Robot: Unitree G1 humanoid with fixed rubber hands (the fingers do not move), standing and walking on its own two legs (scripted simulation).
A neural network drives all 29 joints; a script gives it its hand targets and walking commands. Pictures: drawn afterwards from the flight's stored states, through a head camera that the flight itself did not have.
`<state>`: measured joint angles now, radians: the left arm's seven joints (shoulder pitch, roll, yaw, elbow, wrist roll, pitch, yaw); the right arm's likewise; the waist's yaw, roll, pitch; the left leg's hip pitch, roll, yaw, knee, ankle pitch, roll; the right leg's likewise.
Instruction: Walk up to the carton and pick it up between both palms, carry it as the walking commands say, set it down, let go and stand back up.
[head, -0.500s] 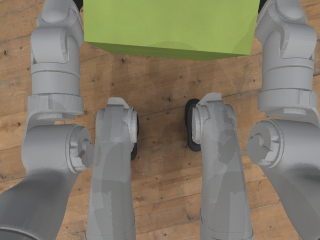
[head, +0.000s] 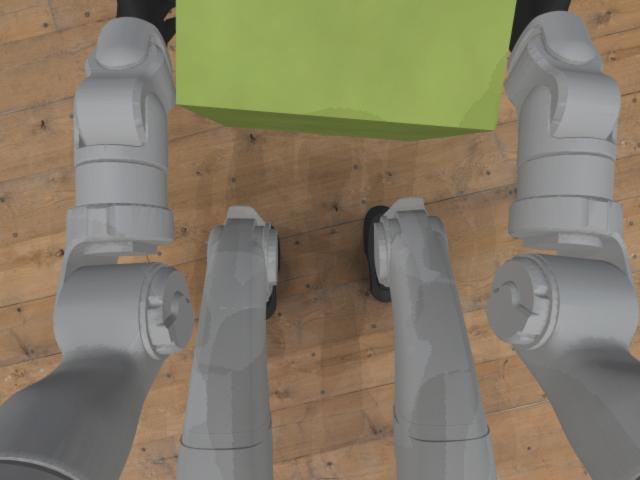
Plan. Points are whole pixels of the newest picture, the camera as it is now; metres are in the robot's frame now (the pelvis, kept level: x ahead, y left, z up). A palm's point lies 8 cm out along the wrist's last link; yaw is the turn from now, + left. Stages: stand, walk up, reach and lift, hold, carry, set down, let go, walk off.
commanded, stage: reach and lift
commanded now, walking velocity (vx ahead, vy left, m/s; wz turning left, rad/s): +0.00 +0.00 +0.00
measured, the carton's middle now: (333, 59) +0.50 -0.02 -0.15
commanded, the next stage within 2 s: none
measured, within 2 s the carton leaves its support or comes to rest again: neither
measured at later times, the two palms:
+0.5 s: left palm (111, 15) +0.50 +0.15 -0.02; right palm (590, 9) +0.49 -0.20 -0.01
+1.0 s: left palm out of the picture +0.48 +0.15 +0.06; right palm out of the picture +0.47 -0.20 +0.07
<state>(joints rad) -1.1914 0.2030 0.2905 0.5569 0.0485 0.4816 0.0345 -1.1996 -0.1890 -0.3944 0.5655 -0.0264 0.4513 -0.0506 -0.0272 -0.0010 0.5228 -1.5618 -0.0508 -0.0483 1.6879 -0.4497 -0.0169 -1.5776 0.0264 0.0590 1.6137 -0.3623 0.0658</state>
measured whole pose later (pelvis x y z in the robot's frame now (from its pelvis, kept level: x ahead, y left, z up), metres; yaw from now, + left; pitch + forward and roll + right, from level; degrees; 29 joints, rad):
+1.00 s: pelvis +0.03 +0.00 +0.12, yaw +0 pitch +14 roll +0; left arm -0.88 0.09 0.28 0.53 0.10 0.46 0.02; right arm -0.88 -0.09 -0.38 0.53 -0.08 0.43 -0.02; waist -0.04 -0.02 0.34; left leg -1.10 -0.05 -0.05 1.21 -0.35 -0.01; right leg -1.12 0.01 0.07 1.15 -0.28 0.06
